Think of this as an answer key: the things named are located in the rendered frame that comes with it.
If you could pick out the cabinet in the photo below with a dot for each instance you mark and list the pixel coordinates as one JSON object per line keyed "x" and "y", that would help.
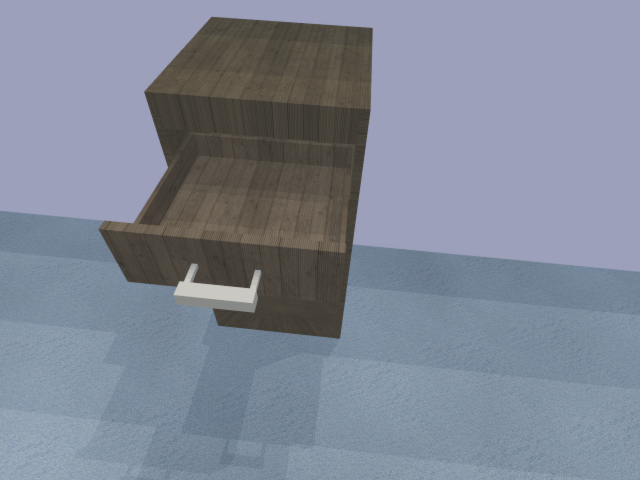
{"x": 276, "y": 80}

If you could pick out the drawer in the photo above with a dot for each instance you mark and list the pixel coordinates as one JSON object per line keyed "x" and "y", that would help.
{"x": 235, "y": 204}

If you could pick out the handle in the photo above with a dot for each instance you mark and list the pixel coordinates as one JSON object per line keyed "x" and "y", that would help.
{"x": 217, "y": 296}

